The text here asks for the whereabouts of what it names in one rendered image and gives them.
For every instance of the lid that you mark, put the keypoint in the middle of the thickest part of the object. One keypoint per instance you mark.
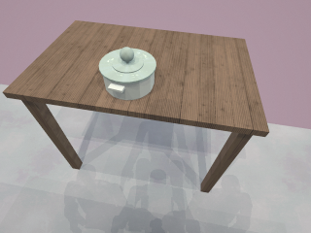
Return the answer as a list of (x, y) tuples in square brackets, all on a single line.
[(140, 68)]

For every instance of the pot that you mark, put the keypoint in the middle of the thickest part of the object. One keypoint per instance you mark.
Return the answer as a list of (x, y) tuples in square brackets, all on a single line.
[(130, 91)]

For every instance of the knob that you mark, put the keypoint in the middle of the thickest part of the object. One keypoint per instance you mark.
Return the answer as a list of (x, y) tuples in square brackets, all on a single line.
[(126, 54)]

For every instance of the table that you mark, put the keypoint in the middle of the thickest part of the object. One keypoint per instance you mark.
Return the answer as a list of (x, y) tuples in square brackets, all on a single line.
[(201, 80)]

